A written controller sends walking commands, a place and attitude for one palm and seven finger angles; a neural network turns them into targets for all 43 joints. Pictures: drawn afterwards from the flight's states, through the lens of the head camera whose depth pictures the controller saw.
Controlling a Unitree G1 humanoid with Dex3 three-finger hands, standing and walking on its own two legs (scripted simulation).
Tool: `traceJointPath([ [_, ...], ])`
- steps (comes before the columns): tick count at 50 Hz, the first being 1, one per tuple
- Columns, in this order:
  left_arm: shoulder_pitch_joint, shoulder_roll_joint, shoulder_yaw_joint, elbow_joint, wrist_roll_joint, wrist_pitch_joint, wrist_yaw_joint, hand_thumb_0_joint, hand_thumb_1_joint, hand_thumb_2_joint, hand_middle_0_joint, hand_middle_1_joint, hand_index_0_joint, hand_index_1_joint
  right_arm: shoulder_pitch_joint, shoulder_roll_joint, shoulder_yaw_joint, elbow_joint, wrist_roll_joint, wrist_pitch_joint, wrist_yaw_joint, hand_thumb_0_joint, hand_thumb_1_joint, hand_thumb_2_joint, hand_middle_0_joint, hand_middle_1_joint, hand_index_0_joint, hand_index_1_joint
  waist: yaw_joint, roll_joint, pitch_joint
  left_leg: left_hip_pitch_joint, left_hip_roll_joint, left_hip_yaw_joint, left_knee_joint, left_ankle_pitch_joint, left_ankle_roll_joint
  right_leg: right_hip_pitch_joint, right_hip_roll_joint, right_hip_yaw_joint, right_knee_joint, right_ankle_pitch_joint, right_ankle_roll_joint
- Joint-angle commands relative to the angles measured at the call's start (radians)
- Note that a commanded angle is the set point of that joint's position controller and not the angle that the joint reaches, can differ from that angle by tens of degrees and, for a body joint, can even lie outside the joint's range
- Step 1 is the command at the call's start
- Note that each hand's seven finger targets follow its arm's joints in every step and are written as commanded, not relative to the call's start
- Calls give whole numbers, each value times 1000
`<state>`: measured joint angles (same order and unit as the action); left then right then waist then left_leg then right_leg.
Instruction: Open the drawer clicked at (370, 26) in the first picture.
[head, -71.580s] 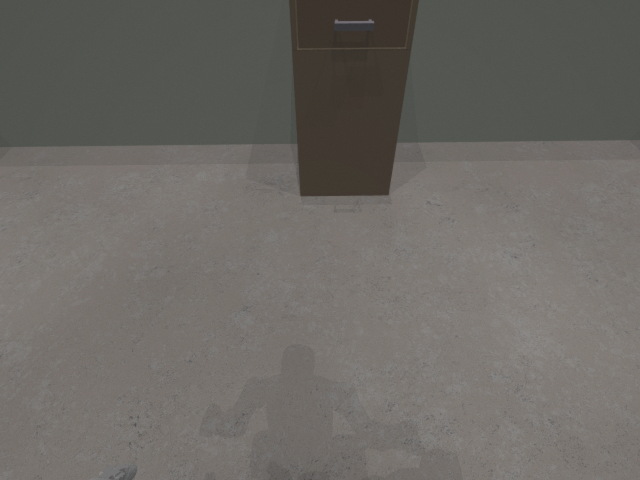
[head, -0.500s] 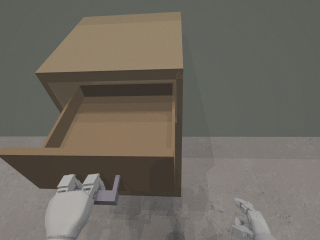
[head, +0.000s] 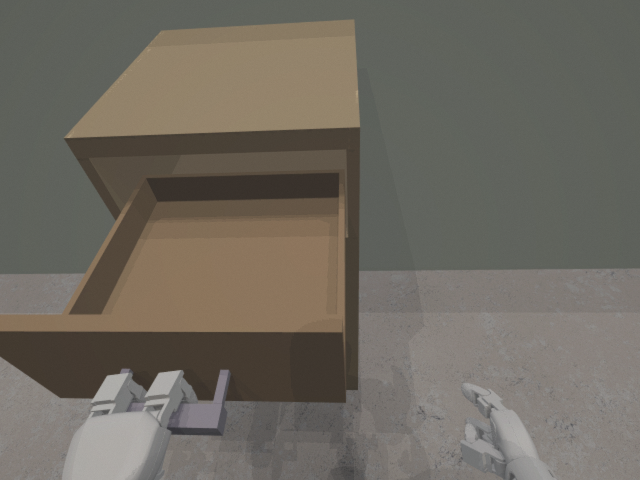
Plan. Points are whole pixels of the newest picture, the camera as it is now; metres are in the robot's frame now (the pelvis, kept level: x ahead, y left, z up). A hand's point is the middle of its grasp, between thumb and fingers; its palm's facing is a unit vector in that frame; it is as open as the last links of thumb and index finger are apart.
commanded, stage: open the thumb to release the handle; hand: left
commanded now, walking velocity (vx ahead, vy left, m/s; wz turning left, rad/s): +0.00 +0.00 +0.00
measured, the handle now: (167, 398) +0.19 +0.20 +0.06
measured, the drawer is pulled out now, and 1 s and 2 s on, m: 0.30 0.29 0.29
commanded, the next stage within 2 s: lift the hand off the handle in 0.54 s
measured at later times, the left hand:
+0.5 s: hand (153, 450) +0.15 +0.20 +0.04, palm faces +0.05 -0.10 -0.99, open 11.4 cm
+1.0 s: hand (159, 436) +0.16 +0.20 +0.04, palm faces +0.06 -0.11 -0.99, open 13.7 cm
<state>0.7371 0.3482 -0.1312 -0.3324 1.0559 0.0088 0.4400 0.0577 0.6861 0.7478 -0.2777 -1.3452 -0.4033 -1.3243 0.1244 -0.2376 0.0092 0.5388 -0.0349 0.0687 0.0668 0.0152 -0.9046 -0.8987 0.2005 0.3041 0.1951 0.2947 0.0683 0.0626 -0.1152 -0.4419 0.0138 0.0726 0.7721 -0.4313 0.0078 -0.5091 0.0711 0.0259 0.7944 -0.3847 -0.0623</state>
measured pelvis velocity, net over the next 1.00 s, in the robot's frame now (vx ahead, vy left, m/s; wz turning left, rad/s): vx -0.02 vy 0.00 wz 0.04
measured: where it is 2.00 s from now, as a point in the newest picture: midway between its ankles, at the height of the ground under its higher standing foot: outside the picture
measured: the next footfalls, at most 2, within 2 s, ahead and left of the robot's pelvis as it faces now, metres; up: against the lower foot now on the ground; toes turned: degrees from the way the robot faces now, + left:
none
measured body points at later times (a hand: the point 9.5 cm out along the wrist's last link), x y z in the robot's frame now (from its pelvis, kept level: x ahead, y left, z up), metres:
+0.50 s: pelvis -0.01 -0.01 +0.01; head -0.01 -0.05 +0.46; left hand +0.14 +0.20 +0.09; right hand +0.23 -0.19 -0.08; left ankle -0.02 +0.11 -0.71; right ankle +0.01 -0.08 -0.71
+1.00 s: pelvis -0.02 +0.00 +0.01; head -0.01 -0.04 +0.46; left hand +0.15 +0.20 +0.09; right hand +0.21 -0.19 -0.09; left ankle -0.02 +0.11 -0.71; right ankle +0.01 -0.08 -0.71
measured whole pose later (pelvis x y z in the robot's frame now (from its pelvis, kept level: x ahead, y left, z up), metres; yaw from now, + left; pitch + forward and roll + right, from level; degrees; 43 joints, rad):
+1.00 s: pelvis -0.02 +0.00 +0.01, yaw +2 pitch +3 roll +1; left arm 0.42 0.32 -0.21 -0.13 1.08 0.07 0.39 0.00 -0.49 0.30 -0.38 -1.25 -0.34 -1.24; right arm 0.09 -0.21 0.01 0.64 -0.02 0.07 -0.03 0.02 -0.90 -0.90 0.20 0.30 0.20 0.29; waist 0.11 0.07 -0.06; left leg -0.38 -0.01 0.03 0.67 -0.35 0.01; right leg -0.42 0.05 -0.01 0.69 -0.32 -0.06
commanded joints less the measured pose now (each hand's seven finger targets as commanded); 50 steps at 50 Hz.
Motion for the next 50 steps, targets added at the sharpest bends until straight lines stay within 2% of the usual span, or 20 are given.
traceJointPath([
  [1, 155, 133, 164, -180, -20, 29, 62, 0, 900, 900, -400, -1350, -400, -1350, -166, -79, -31, -177, 8, -49, 0, 0, -900, -900, 200, 300, 200, 300, 56, -41, -73, 25, -42, -77, -70, 290, 8, 94, -30, 106, -144, 296, 2],
  [2, -196, 164, 162, -156, 21, 42, 71, 0, 900, 900, -400, -1350, -400, -1350, -171, -91, -33, -132, -9, -34, -16, 0, -900, -900, 200, 300, 200, 300, -14, -83, -45, 23, -56, -95, -57, 225, 13, 3, -32, 121, -150, 235, 6],
  [3, -176, 154, 190, -131, 30, 43, 82, 0, 830, 870, -395, -1342, -395, -1342, -160, -75, -46, -148, -13, -41, -28, 0, -900, -900, 200, 300, 200, 300, 23, -63, -55, 31, -54, -88, -63, 202, 17, 23, -32, 109, -163, 189, 6],
  [5, -113, 139, 181, -78, 28, 40, 88, 0, 690, 810, -385, -1327, -385, -1327, -150, -71, -45, -143, -7, -55, -33, 0, -900, -900, 200, 300, 200, 300, 31, -64, -68, 45, -55, -89, -62, 209, 13, 23, -29, 104, -162, 190, 3],
  [6, -99, 121, 167, -78, 11, 49, 84, 0, 620, 780, -380, -1320, -380, -1320, -154, -73, -44, -144, -1, -53, -35, 0, -900, -900, 200, 300, 200, 300, 32, -48, -90, 54, -54, -91, -70, 219, 13, 48, -27, 87, -158, 207, 3],
  [7, -133, 113, 148, -81, 5, 56, 79, 0, 550, 750, -375, -1313, -375, -1313, -158, -72, -46, -138, 4, -51, -38, 0, -900, -900, 200, 300, 200, 300, 27, -75, -98, 56, -53, -87, -72, 216, 14, 55, -30, 79, -154, 206, 8],
  [11, -176, 134, 149, -79, -4, 83, 62, 0, 270, 630, -355, -1283, -355, -1283, -179, -69, -41, -130, 11, -46, -58, 0, -900, -900, 200, 300, 200, 300, 36, -103, -112, 58, -58, -82, -90, 222, 16, 109, -37, 85, -177, 243, 15],
  [15, -197, 126, 115, -55, 5, 87, 27, 0, -10, 510, -335, -1253, -335, -1253, -194, -60, -28, -123, 17, -49, -69, 0, -900, -900, 200, 300, 200, 300, 41, -138, -54, 42, -62, -73, -106, 202, 20, 119, -48, 95, -206, 234, 24],
  [16, -198, 151, 143, -54, 2, 87, 19, 0, -80, 480, -330, -1245, -330, -1245, -201, -61, -26, -122, 18, -48, -72, 0, -900, -900, 200, 300, 200, 300, 46, -135, -57, 54, -61, -74, -113, 206, 18, 133, -47, 108, -221, 230, 21],
  [22, -253, 144, 121, -44, 0, 80, -24, 0, -500, 300, -300, -1200, -300, -1200, -208, -55, -13, -117, 16, -54, -82, 0, -900, -900, 200, 300, 200, 300, 46, -74, -3, 72, -68, -64, -134, 152, 20, 120, -56, 133, -285, 84, 24],
  [27, -250, 163, 153, -12, -9, 50, -36, 0, -500, 300, -300, -1200, -300, -1200, -203, -54, -15, -110, 11, -62, -92, 0, -900, -900, 200, 300, 200, 300, 53, -110, 0, 71, -72, -64, -140, 149, 19, 144, -63, 156, -312, 78, 29],
  [31, -276, 165, 165, -14, -11, 33, -32, 0, -500, 300, -300, -1200, -300, -1200, -200, -60, -25, -103, 8, -63, -93, 0, -900, -900, 200, 300, 200, 300, 53, -77, -17, 84, -71, -67, -151, 160, 15, 151, -63, 148, -315, 95, 23],
  [32, -288, 81, 64, -10, -5, 37, -35, 0, -500, 300, -300, -1200, -300, -1200, -198, -58, -22, -106, 2, -66, -84, 0, -900, -900, 200, 300, 200, 300, 38, -84, -9, 84, -73, -69, -146, 164, 18, 130, -64, 133, -305, 101, 25],
  [36, -352, 133, 115, 5, 7, 39, -22, 0, -500, 300, -300, -1200, -300, -1200, -199, -66, -33, -96, 6, -63, -89, 0, -900, -900, 200, 300, 200, 300, 37, -110, -27, 80, -71, -69, -152, 147, 16, 126, -59, 133, -312, 64, 24],
  [38, -401, 117, 93, 15, 20, 46, -14, 0, -500, 300, -300, -1200, -300, -1200, -200, -62, -35, -91, 5, -64, -90, 0, -900, -900, 200, 300, 200, 300, 34, -101, -27, 80, -71, -68, -152, 128, 18, 111, -62, 122, -311, 19, 22],
  [41, -446, 128, 98, 34, 28, 59, -6, 0, -500, 300, -300, -1200, -300, -1200, -204, -64, -35, -83, 7, -62, -98, 0, -900, -900, 200, 300, 200, 300, 29, -84, -52, 95, -69, -73, -155, 145, 15, 114, -55, 114, -301, 49, 18],
  [42, -444, 112, 80, 35, 29, 63, -5, 0, -500, 300, -300, -1200, -300, -1200, -198, -62, -34, -87, 6, -65, -96, 0, -900, -900, 200, 300, 200, 300, 31, -108, -61, 92, -69, -70, -152, 149, 19, 118, -59, 108, -294, 59, 23],
  [44, -427, 94, 60, 47, 24, 72, -7, 0, -500, 300, -300, -1200, -300, -1200, -199, -61, -35, -81, 10, -65, -96, 0, -900, -900, 200, 300, 200, 300, 35, -94, -61, 94, -68, -71, -158, 168, 18, 128, -55, 95, -283, 104, 22],
  [48, -448, 123, 85, 25, 10, 90, -13, 0, -500, 300, -300, -1200, -300, -1200, -220, -59, -33, -77, 19, -55, -100, 0, -900, -900, 200, 300, 200, 300, 41, -114, -68, 94, -64, -74, -179, 172, 16, 159, -53, 96, -283, 119, 21],
  [50, -440, 114, 63, -44, 12, 99, -18, 0, -500, 300, -300, -1200, -300, -1200, -228, -57, -32, -87, 18, -53, -95, 0, -900, -900, 200, 300, 200, 300, 47, -50, -84, 128, -63, -73, -188, 199, 15, 164, -48, 83, -277, 129, 16],
])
